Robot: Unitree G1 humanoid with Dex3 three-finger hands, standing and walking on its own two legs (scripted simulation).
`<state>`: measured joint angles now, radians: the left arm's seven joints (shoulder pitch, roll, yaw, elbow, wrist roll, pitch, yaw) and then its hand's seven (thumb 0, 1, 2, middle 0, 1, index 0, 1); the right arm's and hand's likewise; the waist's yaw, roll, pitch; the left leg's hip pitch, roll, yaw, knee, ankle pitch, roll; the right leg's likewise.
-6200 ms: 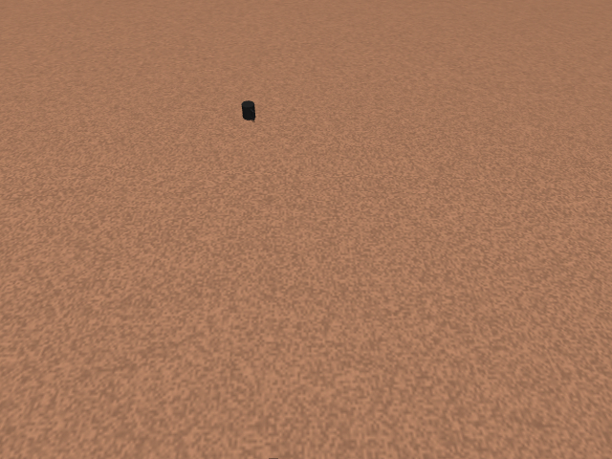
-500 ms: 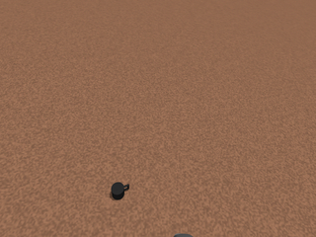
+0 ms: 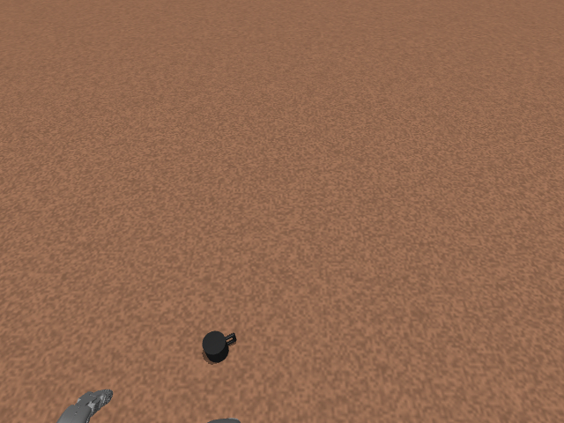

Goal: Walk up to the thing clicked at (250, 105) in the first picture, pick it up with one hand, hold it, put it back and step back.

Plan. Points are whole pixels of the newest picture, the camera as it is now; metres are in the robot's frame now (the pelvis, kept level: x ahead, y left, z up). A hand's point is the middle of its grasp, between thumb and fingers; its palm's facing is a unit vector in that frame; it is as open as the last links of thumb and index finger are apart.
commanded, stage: walk up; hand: left
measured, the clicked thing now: (220, 344) +0.46 +0.22 -0.71
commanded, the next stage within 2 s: stand in 1.18 s
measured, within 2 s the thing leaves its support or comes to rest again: neither
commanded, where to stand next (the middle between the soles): +0.08 +0.00 m, yaw +1 degrees
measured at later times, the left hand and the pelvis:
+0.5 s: hand out of the picture +0.08 +0.25 -0.13, palm faces +0.00 -0.94 -0.34, open 7.4 cm; pelvis +0.00 -0.01 +0.02, yaw +1 degrees
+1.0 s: hand out of the picture +0.08 +0.26 -0.13, palm faces -0.01 -0.94 -0.33, open 7.4 cm; pelvis +0.01 +0.00 +0.03, yaw +1 degrees
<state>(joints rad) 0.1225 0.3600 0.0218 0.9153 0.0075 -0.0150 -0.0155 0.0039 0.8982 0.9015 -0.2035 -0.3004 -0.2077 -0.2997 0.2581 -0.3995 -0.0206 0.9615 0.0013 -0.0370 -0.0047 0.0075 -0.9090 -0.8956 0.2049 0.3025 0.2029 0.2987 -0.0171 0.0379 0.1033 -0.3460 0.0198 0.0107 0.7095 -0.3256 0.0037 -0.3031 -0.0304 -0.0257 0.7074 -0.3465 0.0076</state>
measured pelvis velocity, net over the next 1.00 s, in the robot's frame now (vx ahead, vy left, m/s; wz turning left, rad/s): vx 0.01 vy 0.00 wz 0.01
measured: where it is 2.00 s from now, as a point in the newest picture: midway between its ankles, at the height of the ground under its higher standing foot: outside the picture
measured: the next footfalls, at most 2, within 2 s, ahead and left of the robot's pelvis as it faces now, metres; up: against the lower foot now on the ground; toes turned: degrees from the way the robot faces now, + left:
none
